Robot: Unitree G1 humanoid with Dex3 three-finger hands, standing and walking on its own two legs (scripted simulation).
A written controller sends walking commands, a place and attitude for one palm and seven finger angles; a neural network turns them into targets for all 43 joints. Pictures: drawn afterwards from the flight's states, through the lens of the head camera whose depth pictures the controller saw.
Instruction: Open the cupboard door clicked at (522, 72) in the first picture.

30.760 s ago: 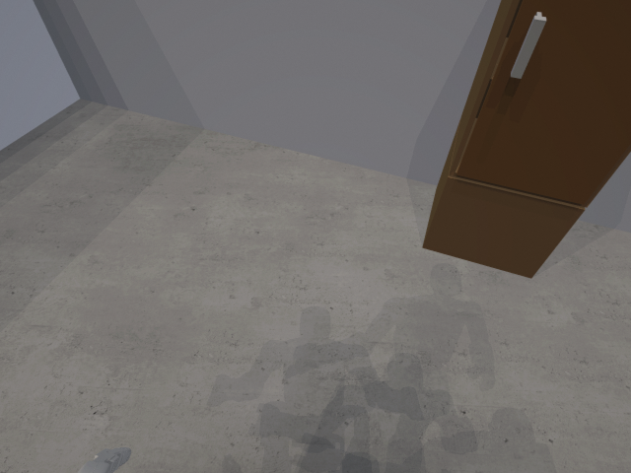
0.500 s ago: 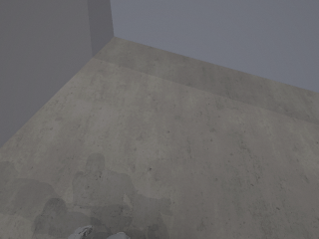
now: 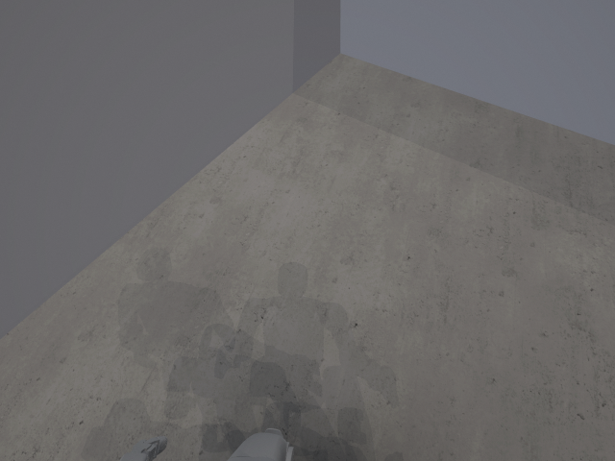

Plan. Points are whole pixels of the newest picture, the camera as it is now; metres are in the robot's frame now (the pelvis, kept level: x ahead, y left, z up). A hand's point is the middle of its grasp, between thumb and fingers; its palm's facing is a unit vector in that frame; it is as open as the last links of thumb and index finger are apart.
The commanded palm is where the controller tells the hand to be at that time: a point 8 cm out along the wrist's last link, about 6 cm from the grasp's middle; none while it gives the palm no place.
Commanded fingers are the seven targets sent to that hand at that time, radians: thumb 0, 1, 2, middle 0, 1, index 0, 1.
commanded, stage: turn to face it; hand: left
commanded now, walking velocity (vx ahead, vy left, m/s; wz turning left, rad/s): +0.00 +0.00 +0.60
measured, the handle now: out of the picture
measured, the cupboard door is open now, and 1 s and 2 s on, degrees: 43 43 43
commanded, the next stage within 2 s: none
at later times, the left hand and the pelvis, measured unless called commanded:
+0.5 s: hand out of the picture +0.00 +0.22 -0.18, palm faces +0.36 -0.90 -0.26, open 7.4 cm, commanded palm none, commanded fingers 0.00 0.90 0.90 -0.20 -0.30 -0.20 -0.30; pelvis +0.02 +0.00 +0.00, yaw +19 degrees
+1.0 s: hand out of the picture +0.02 +0.15 -0.15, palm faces +0.58 -0.77 -0.26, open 7.4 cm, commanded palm none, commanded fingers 0.00 0.90 0.90 -0.20 -0.30 -0.20 -0.30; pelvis +0.07 -0.04 +0.01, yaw +38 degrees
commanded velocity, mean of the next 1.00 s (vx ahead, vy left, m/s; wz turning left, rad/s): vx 0.00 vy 0.00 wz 0.60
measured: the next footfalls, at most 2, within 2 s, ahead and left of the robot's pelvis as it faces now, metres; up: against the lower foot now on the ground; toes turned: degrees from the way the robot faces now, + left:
left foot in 0.38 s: +0.03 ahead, +0.11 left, +0.00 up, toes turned +22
right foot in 0.76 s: +0.14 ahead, -0.14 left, +0.00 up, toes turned +25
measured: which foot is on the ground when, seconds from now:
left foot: up 0.00-0.36, down 0.38-0.76, up 0.78-1.00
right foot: down 0.00-0.38, up 0.40-0.74, down 0.76-1.00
